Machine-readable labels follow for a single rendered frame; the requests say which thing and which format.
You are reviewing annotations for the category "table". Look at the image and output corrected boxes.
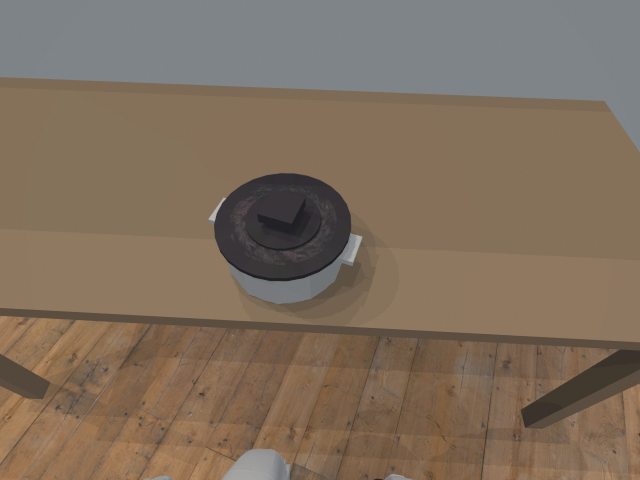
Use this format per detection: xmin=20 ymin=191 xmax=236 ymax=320
xmin=0 ymin=77 xmax=640 ymax=429

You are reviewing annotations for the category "lid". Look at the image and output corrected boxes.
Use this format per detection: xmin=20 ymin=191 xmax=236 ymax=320
xmin=214 ymin=173 xmax=351 ymax=281

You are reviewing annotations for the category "left robot thigh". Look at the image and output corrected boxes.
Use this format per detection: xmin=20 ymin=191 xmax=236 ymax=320
xmin=221 ymin=449 xmax=291 ymax=480

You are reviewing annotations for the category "knob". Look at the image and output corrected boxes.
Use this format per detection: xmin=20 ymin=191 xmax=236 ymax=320
xmin=257 ymin=189 xmax=306 ymax=232

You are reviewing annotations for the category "pot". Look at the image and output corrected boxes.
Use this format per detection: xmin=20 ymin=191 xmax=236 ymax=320
xmin=208 ymin=198 xmax=362 ymax=304

